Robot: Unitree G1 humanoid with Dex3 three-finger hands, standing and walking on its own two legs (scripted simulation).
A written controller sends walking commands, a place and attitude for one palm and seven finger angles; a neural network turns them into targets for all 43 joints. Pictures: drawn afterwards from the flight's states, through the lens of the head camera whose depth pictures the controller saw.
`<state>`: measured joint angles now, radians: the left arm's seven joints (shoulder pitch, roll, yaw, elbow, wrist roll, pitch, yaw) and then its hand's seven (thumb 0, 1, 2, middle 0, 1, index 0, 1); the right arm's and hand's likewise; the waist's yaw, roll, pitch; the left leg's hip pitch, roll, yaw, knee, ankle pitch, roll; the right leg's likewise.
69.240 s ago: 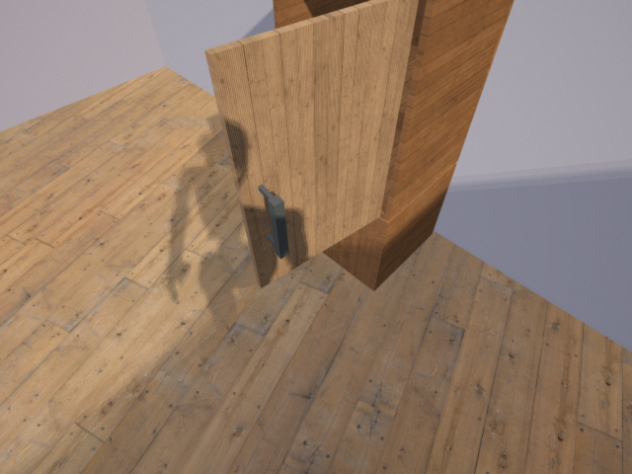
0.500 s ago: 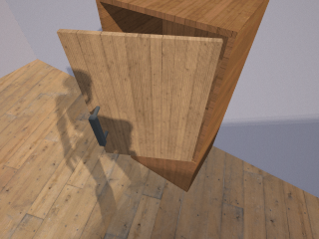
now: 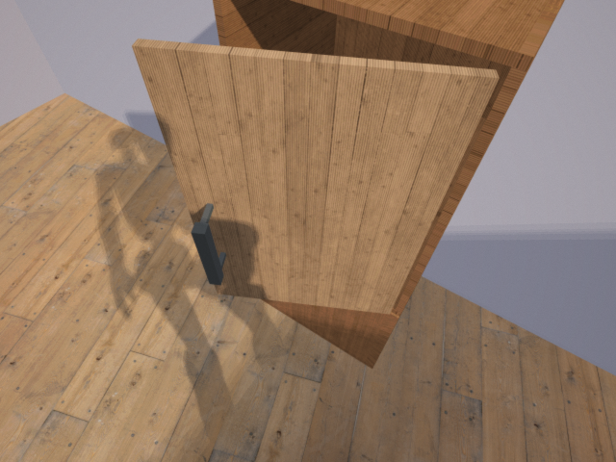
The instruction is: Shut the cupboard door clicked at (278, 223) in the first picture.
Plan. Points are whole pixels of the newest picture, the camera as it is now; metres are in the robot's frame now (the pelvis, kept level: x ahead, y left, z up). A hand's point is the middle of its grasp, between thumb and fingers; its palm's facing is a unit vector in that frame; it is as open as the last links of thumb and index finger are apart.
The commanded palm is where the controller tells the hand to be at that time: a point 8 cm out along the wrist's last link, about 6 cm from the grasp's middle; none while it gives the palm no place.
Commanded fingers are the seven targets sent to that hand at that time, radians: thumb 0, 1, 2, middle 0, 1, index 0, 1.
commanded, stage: come to a stop and stand still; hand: left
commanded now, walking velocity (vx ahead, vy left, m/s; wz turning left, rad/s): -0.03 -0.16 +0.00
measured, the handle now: (212, 246) +0.46 +0.21 -0.08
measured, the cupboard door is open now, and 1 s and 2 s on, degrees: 26 26 26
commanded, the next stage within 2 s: look again from close up in 1.18 s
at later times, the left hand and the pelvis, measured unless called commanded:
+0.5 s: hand out of the picture +0.07 +0.15 -0.16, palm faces +0.02 -0.98 -0.21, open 7.3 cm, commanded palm none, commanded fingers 0.00 0.90 0.90 -0.20 -0.30 -0.20 -0.30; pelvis +0.02 -0.02 +0.01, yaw +1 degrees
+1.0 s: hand out of the picture -0.03 +0.09 -0.16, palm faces +0.06 -0.98 -0.17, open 7.3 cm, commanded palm none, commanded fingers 0.00 0.90 0.90 -0.20 -0.30 -0.20 -0.30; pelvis +0.00 -0.06 +0.02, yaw +2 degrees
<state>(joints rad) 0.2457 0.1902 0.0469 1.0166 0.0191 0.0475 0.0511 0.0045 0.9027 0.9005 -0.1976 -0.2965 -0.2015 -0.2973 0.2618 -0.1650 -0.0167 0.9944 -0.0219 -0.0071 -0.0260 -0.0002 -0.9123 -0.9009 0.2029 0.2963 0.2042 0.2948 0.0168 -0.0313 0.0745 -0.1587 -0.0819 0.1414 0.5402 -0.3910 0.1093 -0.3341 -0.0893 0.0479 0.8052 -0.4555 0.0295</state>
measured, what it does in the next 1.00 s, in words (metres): steps on the spot: right foot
